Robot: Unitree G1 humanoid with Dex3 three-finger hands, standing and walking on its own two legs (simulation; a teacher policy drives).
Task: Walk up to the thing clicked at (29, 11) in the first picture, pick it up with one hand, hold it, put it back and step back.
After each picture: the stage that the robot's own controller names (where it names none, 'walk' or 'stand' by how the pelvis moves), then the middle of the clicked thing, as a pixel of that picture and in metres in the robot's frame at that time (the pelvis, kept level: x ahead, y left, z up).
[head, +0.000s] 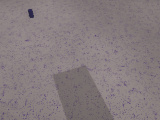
stand; (30, 13) +2.08 +0.72 -0.72
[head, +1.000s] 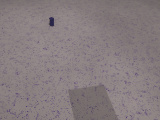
walk; (51, 21) +2.00 +0.35 -0.69
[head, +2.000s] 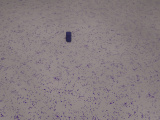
walk; (68, 37) +1.41 +0.13 -0.70
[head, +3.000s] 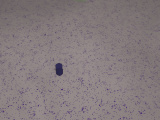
walk; (59, 69) +0.93 +0.20 -0.70
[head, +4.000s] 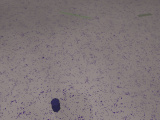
walk; (55, 105) +0.60 +0.19 -0.71
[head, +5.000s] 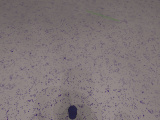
stand; (72, 112) +0.51 +0.04 -0.70
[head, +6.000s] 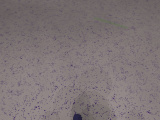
stand; out of the picture +0.48 +0.05 -0.72
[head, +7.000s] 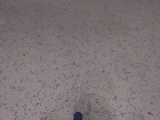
stand; (77, 118) +0.49 +0.04 -0.72
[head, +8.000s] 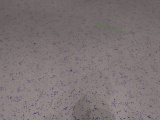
stand; out of the picture +0.47 +0.05 -0.73
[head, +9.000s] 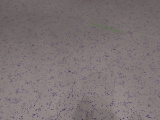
stand; out of the picture +0.46 +0.07 -0.73
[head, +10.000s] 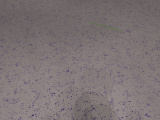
stand; out of the picture +0.45 +0.07 -0.73
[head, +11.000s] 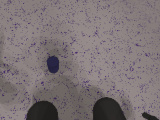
go down; (53, 65) +0.52 +0.10 -0.44
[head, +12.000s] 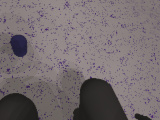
go down; (19, 46) +0.54 +0.15 -0.33
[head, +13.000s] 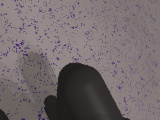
close in; out of the picture +0.53 +0.21 -0.26
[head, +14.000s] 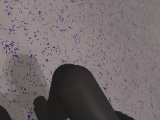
close; out of the picture +0.53 +0.21 -0.28
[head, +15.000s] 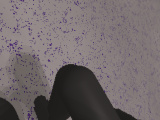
close; out of the picture +0.53 +0.21 -0.29
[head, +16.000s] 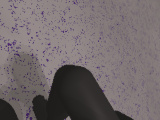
close; out of the picture +0.53 +0.21 -0.30
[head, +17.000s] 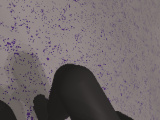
lift; out of the picture +0.53 +0.21 -0.29
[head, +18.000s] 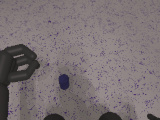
lift; (64, 82) +0.53 +0.09 -0.51
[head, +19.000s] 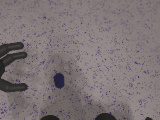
go down; (59, 81) +0.52 +0.08 -0.53
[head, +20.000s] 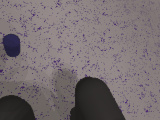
go down; (12, 46) +0.55 +0.16 -0.32
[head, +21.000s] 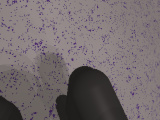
close in; out of the picture +0.54 +0.18 -0.28
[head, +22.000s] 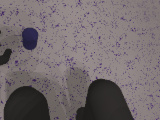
close in; (30, 39) +0.55 +0.16 -0.33
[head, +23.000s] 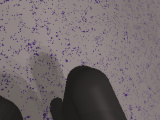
close in; out of the picture +0.54 +0.20 -0.26
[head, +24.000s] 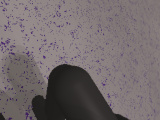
close in; out of the picture +0.53 +0.22 -0.28
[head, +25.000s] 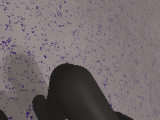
lift; out of the picture +0.54 +0.22 -0.28
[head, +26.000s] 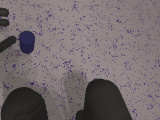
lift; (27, 42) +0.55 +0.16 -0.31
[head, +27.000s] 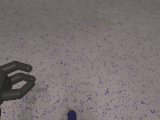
hold; (72, 117) +0.51 +0.06 -0.65
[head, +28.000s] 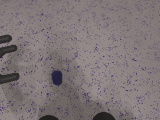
close in; (57, 78) +0.52 +0.09 -0.53
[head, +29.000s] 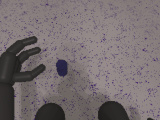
close in; (62, 68) +0.56 +0.10 -0.44
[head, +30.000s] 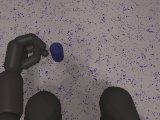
hold; (57, 52) +0.57 +0.11 -0.34
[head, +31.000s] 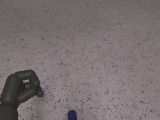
crouch; (72, 117) +0.52 +0.06 -0.66
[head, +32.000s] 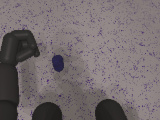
crouch; (58, 63) +0.55 +0.10 -0.45
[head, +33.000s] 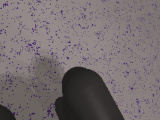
hold; out of the picture +0.56 +0.19 -0.27
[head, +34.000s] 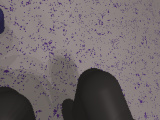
lower; out of the picture +0.56 +0.18 -0.27
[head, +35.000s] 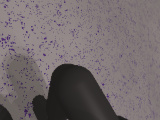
lower; out of the picture +0.55 +0.22 -0.27
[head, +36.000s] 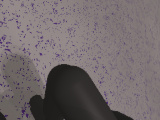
lower; out of the picture +0.55 +0.22 -0.28
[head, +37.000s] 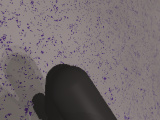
hold; out of the picture +0.55 +0.21 -0.28
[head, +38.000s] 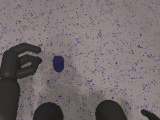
hold; (58, 64) +0.56 +0.09 -0.45
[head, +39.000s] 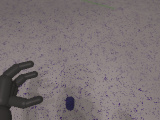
crouch; (70, 103) +0.53 +0.06 -0.65
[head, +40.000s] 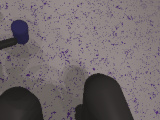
lower; (20, 32) +0.59 +0.14 -0.29
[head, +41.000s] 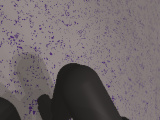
stand; out of the picture +0.58 +0.20 -0.27
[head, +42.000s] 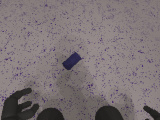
stand; (71, 61) +0.62 +0.02 -0.51
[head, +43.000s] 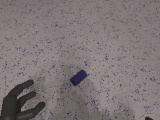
lower; (78, 77) +0.60 -0.01 -0.59
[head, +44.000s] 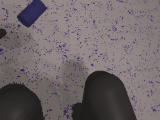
lower; (32, 13) +0.64 +0.09 -0.29
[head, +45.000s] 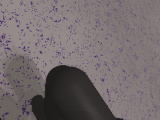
stand; out of the picture +0.63 +0.16 -0.31
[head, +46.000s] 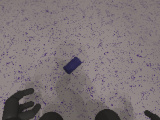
lower; (72, 65) +0.62 +0.01 -0.53
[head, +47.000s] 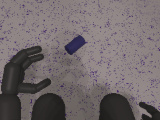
lower; (75, 45) +0.64 +0.02 -0.42
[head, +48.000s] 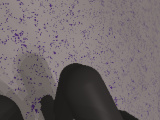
stand; out of the picture +0.64 +0.15 -0.29
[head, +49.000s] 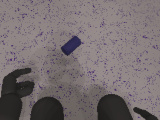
stand; (71, 45) +0.65 +0.03 -0.43
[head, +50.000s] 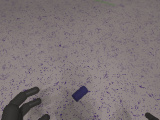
lower; (80, 93) +0.60 -0.02 -0.64
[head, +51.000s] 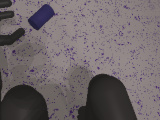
lower; (41, 17) +0.66 +0.07 -0.31
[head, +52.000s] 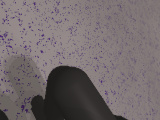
stand; out of the picture +0.65 +0.17 -0.32
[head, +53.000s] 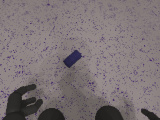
lower; (72, 58) +0.64 +0.02 -0.52
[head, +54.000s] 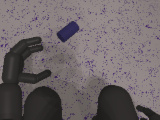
lower; (68, 31) +0.67 +0.04 -0.37
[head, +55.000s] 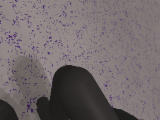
stand; out of the picture +0.66 +0.16 -0.31
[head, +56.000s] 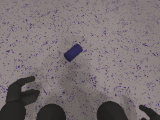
lower; (73, 52) +0.66 +0.02 -0.49
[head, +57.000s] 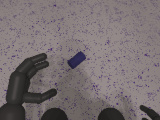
lower; (76, 60) +0.64 +0.01 -0.51
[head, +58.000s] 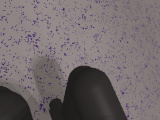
lower; out of the picture +0.67 +0.15 -0.28
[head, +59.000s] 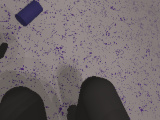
stand; (29, 13) +0.67 +0.13 -0.34
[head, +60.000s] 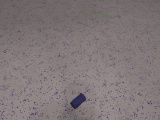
stand; (78, 101) +0.61 -0.01 -0.66
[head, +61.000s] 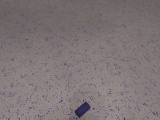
stand; (82, 109) +0.60 -0.02 -0.68
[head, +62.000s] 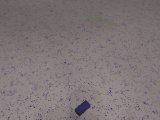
stand; (82, 108) +0.60 -0.02 -0.68
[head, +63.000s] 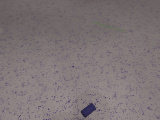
stand; (88, 110) +0.63 -0.03 -0.74
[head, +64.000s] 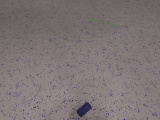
stand; (84, 109) +0.60 +0.00 -0.75
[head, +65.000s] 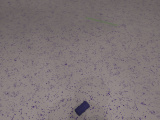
walk; (82, 108) +0.60 +0.01 -0.75
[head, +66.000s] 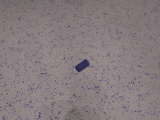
walk; (82, 65) +0.81 -0.02 -0.72
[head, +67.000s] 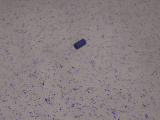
walk; (79, 44) +1.12 -0.01 -0.73
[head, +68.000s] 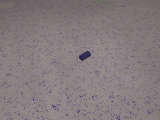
stand; (84, 55) +1.21 -0.01 -0.73
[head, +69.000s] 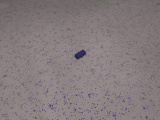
stand; (80, 54) +1.23 +0.02 -0.75
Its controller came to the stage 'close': yes
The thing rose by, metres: 0.01
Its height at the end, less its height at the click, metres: -0.02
